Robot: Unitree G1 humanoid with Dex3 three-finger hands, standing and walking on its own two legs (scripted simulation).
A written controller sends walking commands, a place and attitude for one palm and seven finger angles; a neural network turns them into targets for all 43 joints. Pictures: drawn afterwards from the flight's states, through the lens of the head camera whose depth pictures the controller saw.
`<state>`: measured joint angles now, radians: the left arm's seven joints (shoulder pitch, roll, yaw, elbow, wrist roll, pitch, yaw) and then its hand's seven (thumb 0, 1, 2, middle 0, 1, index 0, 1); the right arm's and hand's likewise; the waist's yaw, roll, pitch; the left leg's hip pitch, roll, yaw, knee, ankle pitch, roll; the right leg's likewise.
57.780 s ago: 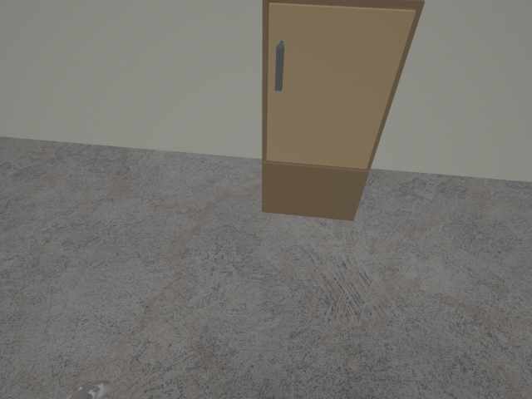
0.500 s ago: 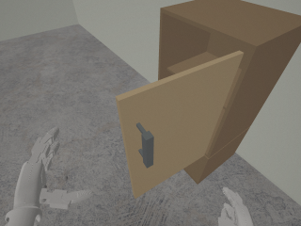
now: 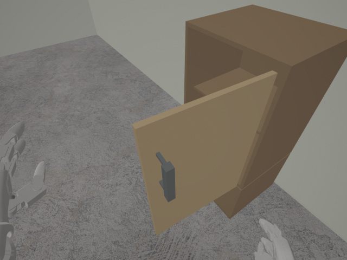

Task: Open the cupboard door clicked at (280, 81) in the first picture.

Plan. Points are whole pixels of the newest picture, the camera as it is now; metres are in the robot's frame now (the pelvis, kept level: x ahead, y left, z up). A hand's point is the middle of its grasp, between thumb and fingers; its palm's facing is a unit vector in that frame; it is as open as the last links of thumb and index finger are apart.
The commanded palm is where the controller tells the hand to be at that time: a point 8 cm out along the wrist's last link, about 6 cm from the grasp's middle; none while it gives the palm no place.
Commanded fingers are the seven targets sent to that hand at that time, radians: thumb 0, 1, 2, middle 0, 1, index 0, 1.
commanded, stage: draw the hand back to the body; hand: left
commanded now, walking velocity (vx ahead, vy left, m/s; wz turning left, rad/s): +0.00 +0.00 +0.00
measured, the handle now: (164, 177) +0.32 +0.07 +0.02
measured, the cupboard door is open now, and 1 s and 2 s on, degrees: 86 86 86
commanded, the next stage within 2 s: step back with the hand held close in 0.34 s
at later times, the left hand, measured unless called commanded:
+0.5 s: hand (50, 187) +0.19 +0.25 +0.15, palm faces +0.46 -0.79 -0.40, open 7.4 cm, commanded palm +0.14 +0.28 +0.18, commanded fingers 0.00 0.90 0.90 -0.20 -0.30 -0.20 -0.30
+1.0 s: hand (13, 216) +0.13 +0.28 +0.15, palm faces +0.39 -0.77 -0.50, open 7.4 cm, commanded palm +0.08 +0.31 +0.18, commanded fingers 0.00 0.90 0.90 -0.20 -0.30 -0.20 -0.30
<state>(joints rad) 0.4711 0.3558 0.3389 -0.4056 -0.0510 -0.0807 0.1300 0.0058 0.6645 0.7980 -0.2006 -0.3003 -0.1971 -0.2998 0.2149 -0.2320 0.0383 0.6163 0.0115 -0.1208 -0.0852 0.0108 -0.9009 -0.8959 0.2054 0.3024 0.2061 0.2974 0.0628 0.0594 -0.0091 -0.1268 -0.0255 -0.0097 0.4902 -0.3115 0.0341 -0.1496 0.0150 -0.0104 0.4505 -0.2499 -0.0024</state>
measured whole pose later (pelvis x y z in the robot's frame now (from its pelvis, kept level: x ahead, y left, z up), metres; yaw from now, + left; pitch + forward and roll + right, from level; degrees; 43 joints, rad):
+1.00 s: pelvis -0.07 +0.01 -0.01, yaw -2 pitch -1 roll -1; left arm 0.55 0.42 0.42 -0.48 -0.02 -0.17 0.14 0.01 0.89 0.90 -0.21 -0.30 -0.21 -0.30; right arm 0.18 -0.23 0.00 0.54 0.02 0.00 -0.09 0.01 -0.90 -0.90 0.20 0.30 0.21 0.30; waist 0.00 0.00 0.03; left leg -0.31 -0.03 0.03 0.56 -0.24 0.06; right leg -0.33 0.01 0.02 0.49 -0.15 0.02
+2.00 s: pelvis -0.29 +0.02 -0.01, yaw -4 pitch -1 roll -1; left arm 0.49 0.46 0.47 -0.46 -0.04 -0.19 0.15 0.01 0.89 0.90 -0.21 -0.30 -0.21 -0.30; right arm 0.24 -0.21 0.01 0.67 0.01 -0.13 -0.07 0.01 -0.90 -0.90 0.21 0.30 0.21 0.30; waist -0.04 -0.06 -0.01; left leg -0.38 -0.01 0.10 0.59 -0.21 0.09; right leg -0.30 0.02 0.02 0.98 -0.53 0.01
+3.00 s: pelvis -0.33 +0.03 -0.01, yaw -4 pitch +1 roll -1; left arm 0.52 0.41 0.33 -0.35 0.00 -0.19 0.10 0.01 0.89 0.90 -0.21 -0.30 -0.21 -0.30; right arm 0.22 -0.22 0.01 0.69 0.00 -0.13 -0.01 0.01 -0.90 -0.90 0.21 0.30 0.21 0.30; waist -0.01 0.06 0.01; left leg -0.30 0.04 0.03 0.61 -0.29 0.00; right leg -0.28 0.04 -0.10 0.50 -0.23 -0.06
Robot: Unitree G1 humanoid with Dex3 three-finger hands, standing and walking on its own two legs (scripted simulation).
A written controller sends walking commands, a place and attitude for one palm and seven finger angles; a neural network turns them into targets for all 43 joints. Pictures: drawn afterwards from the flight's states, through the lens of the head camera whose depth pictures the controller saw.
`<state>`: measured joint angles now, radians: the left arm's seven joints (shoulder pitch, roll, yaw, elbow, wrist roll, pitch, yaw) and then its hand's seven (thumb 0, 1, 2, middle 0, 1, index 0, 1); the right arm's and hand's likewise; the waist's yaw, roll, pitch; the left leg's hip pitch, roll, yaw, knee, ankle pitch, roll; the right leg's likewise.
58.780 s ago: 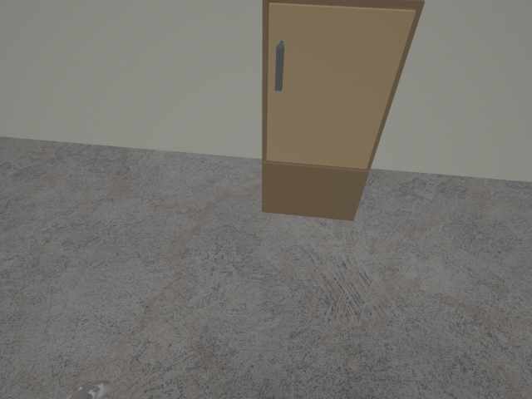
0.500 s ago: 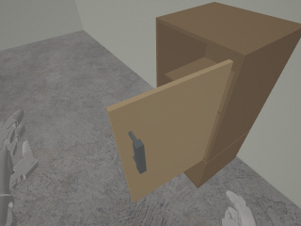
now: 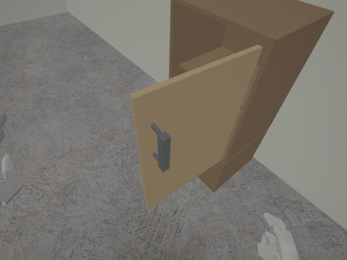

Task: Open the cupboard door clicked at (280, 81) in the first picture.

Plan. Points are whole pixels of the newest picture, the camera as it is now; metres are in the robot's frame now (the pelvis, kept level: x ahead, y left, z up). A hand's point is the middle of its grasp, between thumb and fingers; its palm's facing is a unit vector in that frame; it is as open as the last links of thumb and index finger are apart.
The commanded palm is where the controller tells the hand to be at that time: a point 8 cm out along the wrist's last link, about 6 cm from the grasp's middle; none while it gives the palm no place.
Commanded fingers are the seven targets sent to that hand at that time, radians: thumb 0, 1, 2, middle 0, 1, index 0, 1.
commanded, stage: step back with the hand held close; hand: left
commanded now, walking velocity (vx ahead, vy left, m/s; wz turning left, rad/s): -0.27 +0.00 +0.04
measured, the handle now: (159, 147) +0.39 +0.07 +0.02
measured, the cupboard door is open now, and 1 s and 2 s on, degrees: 86 86 86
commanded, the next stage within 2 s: stop stepping back and stand still in 0.50 s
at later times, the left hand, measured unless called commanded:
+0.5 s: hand out of the picture +0.08 +0.29 +0.17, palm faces +0.52 -0.71 -0.48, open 7.4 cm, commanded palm -0.01 +0.32 +0.18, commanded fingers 0.00 0.90 0.90 -0.20 -0.30 -0.20 -0.30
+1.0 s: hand out of the picture +0.01 +0.26 +0.17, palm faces +0.41 -0.81 -0.43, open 7.4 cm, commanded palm -0.06 +0.29 +0.18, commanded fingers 0.00 0.90 0.90 -0.20 -0.30 -0.20 -0.30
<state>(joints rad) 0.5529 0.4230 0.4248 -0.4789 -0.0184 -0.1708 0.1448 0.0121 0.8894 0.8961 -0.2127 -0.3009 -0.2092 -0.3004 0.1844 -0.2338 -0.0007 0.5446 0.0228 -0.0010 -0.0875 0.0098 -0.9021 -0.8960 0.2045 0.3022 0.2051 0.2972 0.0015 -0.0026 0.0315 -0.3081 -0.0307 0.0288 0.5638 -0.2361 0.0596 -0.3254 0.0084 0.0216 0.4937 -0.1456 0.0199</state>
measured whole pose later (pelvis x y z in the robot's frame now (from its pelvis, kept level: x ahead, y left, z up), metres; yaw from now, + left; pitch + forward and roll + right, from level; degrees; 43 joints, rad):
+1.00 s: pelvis -0.21 +0.00 -0.01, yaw -3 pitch -1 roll -1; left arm 0.49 0.46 0.47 -0.46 -0.04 -0.19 0.15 0.01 0.89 0.90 -0.21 -0.30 -0.21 -0.30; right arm 0.24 -0.21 0.01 0.67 0.01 -0.13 -0.07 0.01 -0.90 -0.90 0.21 0.30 0.21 0.30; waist -0.04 -0.06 -0.01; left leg -0.38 -0.01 0.10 0.59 -0.21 0.09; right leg -0.30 0.02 0.02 0.98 -0.53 0.01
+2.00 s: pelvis -0.26 +0.01 +0.00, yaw -3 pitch +1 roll -1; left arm 0.52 0.41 0.33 -0.35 0.00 -0.19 0.10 0.01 0.89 0.90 -0.21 -0.30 -0.21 -0.30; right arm 0.22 -0.22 0.01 0.69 0.00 -0.13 -0.01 0.01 -0.90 -0.90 0.21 0.30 0.21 0.30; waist -0.01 0.06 0.01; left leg -0.30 0.04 0.03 0.61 -0.29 0.00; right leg -0.28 0.04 -0.10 0.50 -0.23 -0.06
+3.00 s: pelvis -0.27 +0.03 +0.01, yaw -3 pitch -2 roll +0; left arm 0.28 0.12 0.01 1.15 0.01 -0.01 0.03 0.01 0.92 0.90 -0.20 -0.30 -0.20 -0.30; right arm 0.32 -0.11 0.01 1.15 -0.02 0.01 -0.04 0.00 -0.91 -0.90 0.20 0.30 0.20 0.30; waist 0.00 0.01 0.03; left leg -0.18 -0.01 0.04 0.41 -0.20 0.02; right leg -0.20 0.00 -0.09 0.41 -0.18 -0.04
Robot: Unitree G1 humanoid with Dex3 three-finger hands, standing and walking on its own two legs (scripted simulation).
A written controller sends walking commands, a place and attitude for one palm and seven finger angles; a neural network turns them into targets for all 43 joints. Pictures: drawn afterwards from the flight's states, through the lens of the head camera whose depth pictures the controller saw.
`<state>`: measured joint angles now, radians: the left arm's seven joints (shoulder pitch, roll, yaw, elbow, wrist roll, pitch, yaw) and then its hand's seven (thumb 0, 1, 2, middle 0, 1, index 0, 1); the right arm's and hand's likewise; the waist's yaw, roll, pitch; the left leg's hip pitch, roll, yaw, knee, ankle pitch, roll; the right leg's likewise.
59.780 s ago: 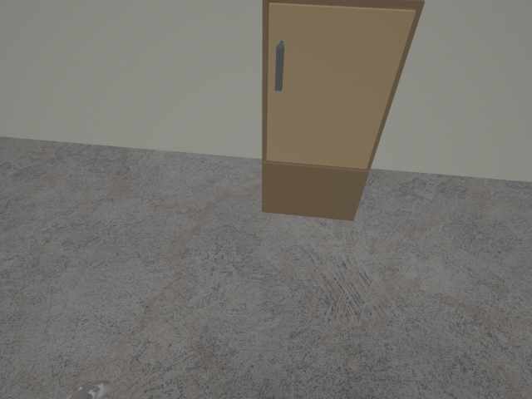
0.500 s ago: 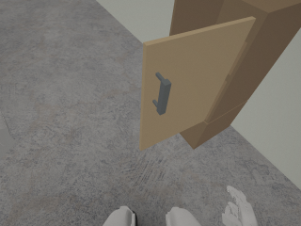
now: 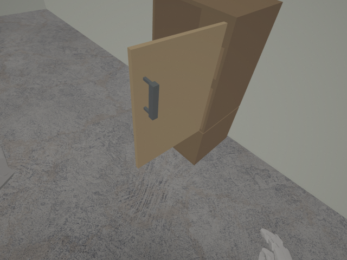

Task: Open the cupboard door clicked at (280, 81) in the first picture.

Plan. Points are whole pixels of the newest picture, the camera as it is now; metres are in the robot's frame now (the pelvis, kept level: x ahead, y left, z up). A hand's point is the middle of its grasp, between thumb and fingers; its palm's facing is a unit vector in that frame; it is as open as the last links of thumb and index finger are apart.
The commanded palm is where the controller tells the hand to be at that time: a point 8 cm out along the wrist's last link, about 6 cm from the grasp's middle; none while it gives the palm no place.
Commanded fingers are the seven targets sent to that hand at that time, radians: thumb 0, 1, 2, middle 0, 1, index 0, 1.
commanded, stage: stop stepping back and stand still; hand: left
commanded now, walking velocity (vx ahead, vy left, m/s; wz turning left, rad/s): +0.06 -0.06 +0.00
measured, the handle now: (149, 98) +0.60 +0.10 +0.03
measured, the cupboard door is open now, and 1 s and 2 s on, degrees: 86 86 86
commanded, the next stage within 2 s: let the arm hang, fingers relaxed in 0.86 s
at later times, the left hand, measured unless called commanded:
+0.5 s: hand out of the picture +0.15 +0.26 +0.16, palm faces +0.46 -0.79 -0.41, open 7.4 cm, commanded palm +0.09 +0.30 +0.19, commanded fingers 0.00 0.90 0.90 -0.20 -0.30 -0.20 -0.30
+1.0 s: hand (10, 214) +0.16 +0.26 +0.14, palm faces +0.30 -0.79 -0.54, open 7.4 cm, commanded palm none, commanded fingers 0.00 0.90 0.90 -0.20 -0.30 -0.20 -0.30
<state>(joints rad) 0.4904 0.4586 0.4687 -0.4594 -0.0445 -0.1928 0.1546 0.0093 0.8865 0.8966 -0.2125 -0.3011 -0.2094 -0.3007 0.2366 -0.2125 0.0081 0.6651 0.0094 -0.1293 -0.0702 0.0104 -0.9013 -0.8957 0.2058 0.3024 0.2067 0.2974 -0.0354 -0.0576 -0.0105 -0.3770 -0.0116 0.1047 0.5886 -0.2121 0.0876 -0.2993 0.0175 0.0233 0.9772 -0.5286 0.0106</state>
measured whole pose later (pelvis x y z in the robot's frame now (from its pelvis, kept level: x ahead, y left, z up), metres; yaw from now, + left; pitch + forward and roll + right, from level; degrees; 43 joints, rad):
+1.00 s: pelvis -0.04 +0.01 +0.01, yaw +0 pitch +1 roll -1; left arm 0.52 0.41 0.33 -0.35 0.00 -0.19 0.10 0.01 0.89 0.90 -0.21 -0.30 -0.21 -0.30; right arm 0.22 -0.22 0.01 0.69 0.00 -0.13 -0.01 0.01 -0.90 -0.90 0.21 0.30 0.21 0.30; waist -0.01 0.06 0.01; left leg -0.30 0.04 0.03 0.61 -0.29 0.00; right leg -0.28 0.04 -0.10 0.50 -0.23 -0.06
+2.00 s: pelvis -0.06 +0.02 +0.02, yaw +0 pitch -2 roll +0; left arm 0.28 0.12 0.01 1.15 0.01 -0.01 0.03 0.01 0.92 0.90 -0.20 -0.30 -0.20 -0.30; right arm 0.32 -0.11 0.01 1.15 -0.02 0.01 -0.04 0.00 -0.91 -0.90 0.20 0.30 0.20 0.30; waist 0.00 0.01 0.03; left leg -0.18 -0.01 0.04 0.41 -0.20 0.02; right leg -0.20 0.00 -0.09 0.41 -0.18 -0.04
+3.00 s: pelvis -0.03 +0.04 +0.02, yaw +0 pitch -1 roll +0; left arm 0.21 0.20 0.01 1.15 0.02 -0.02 0.02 0.00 0.91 0.90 -0.20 -0.30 -0.20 -0.30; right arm 0.21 -0.20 0.01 1.15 -0.02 -0.01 -0.03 0.00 -0.91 -0.90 0.20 0.30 0.20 0.30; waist 0.00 0.01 0.05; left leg -0.11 -0.03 0.05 0.34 -0.21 0.04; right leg -0.15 -0.01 -0.08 0.36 -0.19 -0.01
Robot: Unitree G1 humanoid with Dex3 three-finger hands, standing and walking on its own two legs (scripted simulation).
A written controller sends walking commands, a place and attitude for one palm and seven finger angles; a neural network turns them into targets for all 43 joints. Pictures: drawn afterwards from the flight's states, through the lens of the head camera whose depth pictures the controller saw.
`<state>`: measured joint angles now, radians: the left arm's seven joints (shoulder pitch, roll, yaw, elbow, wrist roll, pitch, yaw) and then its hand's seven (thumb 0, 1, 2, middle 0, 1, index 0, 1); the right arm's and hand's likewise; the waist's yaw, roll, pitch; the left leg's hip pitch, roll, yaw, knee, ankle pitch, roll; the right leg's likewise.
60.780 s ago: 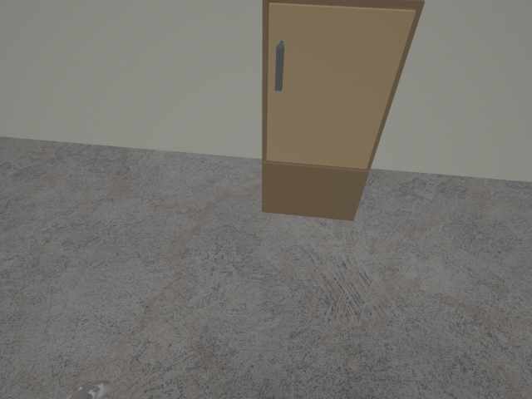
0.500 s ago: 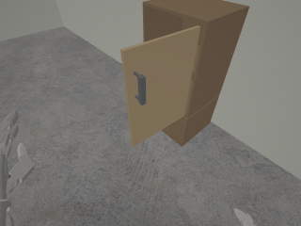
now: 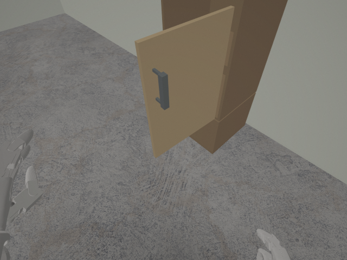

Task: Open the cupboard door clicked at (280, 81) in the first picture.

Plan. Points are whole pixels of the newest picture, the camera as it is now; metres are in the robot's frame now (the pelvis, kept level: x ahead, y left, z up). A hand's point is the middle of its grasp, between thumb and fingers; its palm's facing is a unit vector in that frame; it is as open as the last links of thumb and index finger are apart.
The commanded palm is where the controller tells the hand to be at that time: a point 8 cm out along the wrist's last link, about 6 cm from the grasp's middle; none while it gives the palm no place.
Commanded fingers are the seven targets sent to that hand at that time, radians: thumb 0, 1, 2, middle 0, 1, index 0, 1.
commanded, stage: let the arm hang, fingers relaxed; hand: left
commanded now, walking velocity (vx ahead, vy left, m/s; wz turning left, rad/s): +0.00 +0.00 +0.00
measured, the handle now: (160, 89) +0.64 +0.08 +0.02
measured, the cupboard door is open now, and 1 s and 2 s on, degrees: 86 86 86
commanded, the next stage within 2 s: look to check the result in 1.06 s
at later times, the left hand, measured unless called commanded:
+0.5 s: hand out of the picture -0.02 +0.19 -0.16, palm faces +0.05 -0.97 -0.24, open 7.2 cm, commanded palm none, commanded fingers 0.00 0.90 0.90 -0.20 -0.30 -0.20 -0.30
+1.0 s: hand out of the picture -0.02 +0.17 -0.17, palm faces +0.05 -0.98 -0.17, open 7.3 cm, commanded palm none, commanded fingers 0.00 0.90 0.90 -0.20 -0.30 -0.20 -0.30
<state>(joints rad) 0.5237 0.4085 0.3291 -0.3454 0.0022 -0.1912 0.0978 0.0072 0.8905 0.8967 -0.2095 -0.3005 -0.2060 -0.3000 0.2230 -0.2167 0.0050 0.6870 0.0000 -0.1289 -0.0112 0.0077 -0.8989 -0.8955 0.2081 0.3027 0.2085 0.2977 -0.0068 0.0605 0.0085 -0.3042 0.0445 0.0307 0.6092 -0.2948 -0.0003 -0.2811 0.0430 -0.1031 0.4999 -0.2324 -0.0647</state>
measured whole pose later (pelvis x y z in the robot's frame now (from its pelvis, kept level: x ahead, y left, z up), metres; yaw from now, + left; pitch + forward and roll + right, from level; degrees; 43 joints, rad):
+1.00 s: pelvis -0.01 +0.01 +0.01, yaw +0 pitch -2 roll +0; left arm 0.28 0.12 0.01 1.15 0.01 -0.01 0.03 0.01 0.92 0.90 -0.20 -0.30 -0.20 -0.30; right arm 0.32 -0.11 0.01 1.15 -0.02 0.01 -0.04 0.00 -0.91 -0.90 0.20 0.30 0.20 0.30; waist 0.00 0.01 0.03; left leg -0.18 -0.01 0.04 0.41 -0.20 0.02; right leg -0.20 0.00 -0.09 0.41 -0.18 -0.04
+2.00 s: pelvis +0.01 +0.03 +0.01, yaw +0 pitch -1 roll +0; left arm 0.21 0.20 0.01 1.15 0.02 -0.02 0.02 0.00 0.91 0.90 -0.20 -0.30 -0.20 -0.30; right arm 0.21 -0.20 0.01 1.15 -0.02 -0.01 -0.03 0.00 -0.91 -0.90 0.20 0.30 0.20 0.30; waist 0.00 0.01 0.05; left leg -0.11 -0.03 0.05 0.34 -0.21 0.04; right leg -0.15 -0.01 -0.08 0.36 -0.19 -0.01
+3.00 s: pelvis +0.04 +0.02 +0.02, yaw +0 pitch -1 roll +0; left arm 0.15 0.26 0.01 1.14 0.01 -0.03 0.01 0.00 0.91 0.90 -0.20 -0.30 -0.20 -0.30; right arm 0.15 -0.26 0.01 1.15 -0.01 -0.01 -0.02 0.00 -0.90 -0.90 0.20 0.30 0.21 0.30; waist 0.00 0.01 0.05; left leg -0.06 -0.02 0.04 0.29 -0.21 0.02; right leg -0.10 0.00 -0.08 0.31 -0.19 -0.02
